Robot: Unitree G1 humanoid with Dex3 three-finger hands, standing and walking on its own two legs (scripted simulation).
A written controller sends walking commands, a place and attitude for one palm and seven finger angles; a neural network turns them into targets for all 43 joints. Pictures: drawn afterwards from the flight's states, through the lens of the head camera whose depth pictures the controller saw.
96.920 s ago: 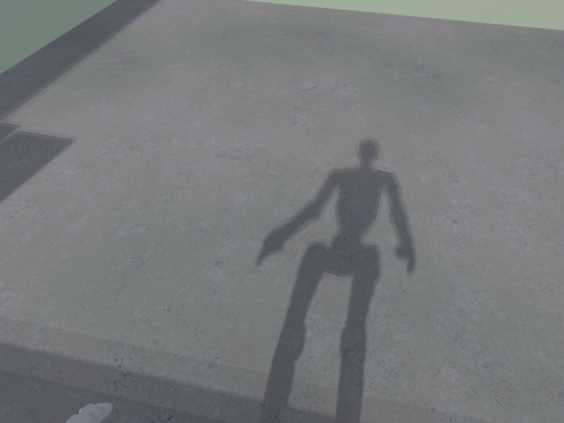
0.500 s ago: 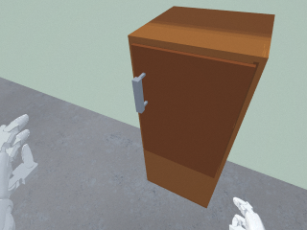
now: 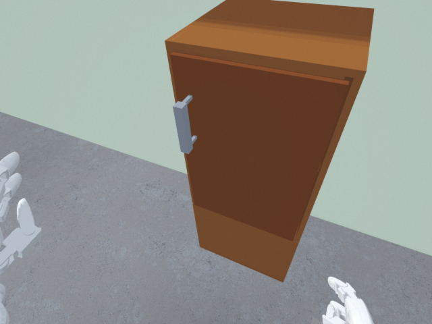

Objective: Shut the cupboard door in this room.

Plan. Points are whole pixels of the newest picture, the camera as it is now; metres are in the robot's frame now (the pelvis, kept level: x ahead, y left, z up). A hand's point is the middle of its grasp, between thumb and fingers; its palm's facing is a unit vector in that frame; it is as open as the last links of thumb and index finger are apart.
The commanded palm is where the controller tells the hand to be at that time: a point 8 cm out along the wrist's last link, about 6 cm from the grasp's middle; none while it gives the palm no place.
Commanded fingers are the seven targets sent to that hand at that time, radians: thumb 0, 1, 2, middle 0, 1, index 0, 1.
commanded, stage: step back with the hand held close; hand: left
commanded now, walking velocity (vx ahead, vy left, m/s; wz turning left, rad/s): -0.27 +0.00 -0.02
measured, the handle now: (187, 124) +0.58 +0.13 +0.06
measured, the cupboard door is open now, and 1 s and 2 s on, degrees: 0 0 0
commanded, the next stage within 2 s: stop stepping back and stand still in 1.20 s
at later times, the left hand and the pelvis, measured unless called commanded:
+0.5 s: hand (9, 265) +0.15 +0.28 +0.16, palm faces +0.42 -0.78 -0.47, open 7.4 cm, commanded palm +0.10 +0.32 +0.18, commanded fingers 0.00 0.90 0.90 -0.20 -0.30 -0.20 -0.30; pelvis -0.06 +0.02 -0.02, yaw -2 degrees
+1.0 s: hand out of the picture +0.11 +0.31 +0.17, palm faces +0.47 -0.76 -0.46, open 7.4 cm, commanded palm +0.04 +0.33 +0.18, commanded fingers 0.00 0.90 0.90 -0.20 -0.30 -0.20 -0.30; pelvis -0.09 +0.03 -0.01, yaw +1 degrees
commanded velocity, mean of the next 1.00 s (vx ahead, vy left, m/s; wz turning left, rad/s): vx -0.32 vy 0.00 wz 0.00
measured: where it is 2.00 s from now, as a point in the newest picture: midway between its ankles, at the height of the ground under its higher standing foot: outside the picture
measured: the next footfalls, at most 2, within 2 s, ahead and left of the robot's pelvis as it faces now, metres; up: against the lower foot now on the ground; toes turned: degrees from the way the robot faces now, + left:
right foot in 1.30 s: -0.27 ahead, -0.09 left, +0.00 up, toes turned -1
left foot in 1.60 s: -0.21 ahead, +0.14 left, +0.00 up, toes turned +4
